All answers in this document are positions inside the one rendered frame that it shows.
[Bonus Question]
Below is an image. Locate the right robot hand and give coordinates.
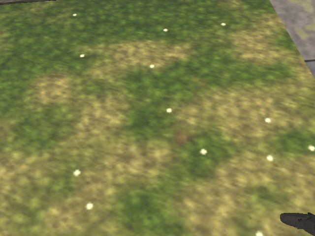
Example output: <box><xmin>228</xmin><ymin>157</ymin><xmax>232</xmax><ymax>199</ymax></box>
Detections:
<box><xmin>280</xmin><ymin>212</ymin><xmax>315</xmax><ymax>236</ymax></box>

